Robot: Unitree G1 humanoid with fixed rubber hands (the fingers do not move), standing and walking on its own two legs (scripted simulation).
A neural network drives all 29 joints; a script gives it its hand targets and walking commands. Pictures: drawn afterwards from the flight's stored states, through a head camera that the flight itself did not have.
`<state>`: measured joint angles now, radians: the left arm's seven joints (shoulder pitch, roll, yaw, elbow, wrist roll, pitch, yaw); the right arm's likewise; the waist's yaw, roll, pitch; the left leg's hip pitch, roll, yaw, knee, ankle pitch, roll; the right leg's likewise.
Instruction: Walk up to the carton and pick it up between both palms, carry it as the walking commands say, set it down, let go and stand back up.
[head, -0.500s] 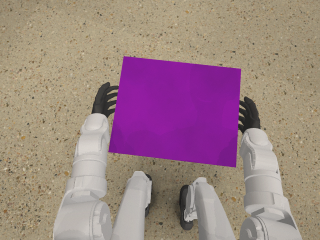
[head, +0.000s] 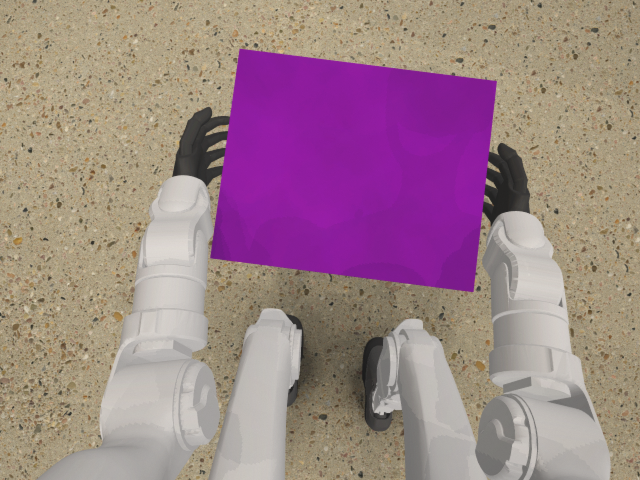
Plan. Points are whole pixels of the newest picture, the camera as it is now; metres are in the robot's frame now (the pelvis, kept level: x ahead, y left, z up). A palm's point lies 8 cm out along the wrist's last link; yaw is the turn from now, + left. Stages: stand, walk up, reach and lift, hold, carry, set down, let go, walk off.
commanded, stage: set down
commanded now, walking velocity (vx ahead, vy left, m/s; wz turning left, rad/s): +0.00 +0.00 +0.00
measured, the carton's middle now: (348, 186) +0.46 +0.00 -0.18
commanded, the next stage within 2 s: none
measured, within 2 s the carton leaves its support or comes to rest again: neither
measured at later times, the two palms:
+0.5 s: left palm (203, 170) +0.48 +0.20 -0.18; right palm (472, 194) +0.45 -0.17 -0.18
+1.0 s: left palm (220, 180) +0.50 +0.21 -0.29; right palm (441, 199) +0.47 -0.16 -0.29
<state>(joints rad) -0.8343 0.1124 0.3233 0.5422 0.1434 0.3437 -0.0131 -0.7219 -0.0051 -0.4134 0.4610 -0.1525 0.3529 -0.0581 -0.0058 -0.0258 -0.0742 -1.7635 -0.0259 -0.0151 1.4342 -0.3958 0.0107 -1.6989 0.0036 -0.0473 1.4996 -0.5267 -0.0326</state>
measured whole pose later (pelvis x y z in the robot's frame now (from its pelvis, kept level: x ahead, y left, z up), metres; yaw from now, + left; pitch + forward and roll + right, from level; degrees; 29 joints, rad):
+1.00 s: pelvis -0.06 +0.01 -0.14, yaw -1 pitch +32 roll -1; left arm -1.39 0.37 0.32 0.61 0.02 0.44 0.02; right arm -1.30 -0.18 -0.33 0.48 0.01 0.44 -0.18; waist -0.01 -0.04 0.53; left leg -2.05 -0.02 0.00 1.91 -0.41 0.01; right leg -1.97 0.00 -0.05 1.99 -0.57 -0.03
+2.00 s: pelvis -0.02 +0.01 -0.19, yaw -2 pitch +33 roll -1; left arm -1.49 0.43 0.28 0.89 0.02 0.30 0.03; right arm -1.41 -0.27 -0.24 0.82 0.07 0.29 -0.13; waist -0.01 -0.07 0.52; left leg -2.18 -0.01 0.00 2.16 -0.55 0.02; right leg -2.09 0.02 -0.05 2.23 -0.71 -0.03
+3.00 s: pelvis -0.02 +0.01 -0.21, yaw -3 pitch +34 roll +0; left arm -1.50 0.47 0.28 0.93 0.02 0.24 -0.05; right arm -1.45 -0.29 -0.22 0.89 0.08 0.27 -0.07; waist -0.01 -0.07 0.52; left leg -2.22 0.01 0.00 2.20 -0.57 0.02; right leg -2.14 0.05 -0.05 2.27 -0.71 -0.03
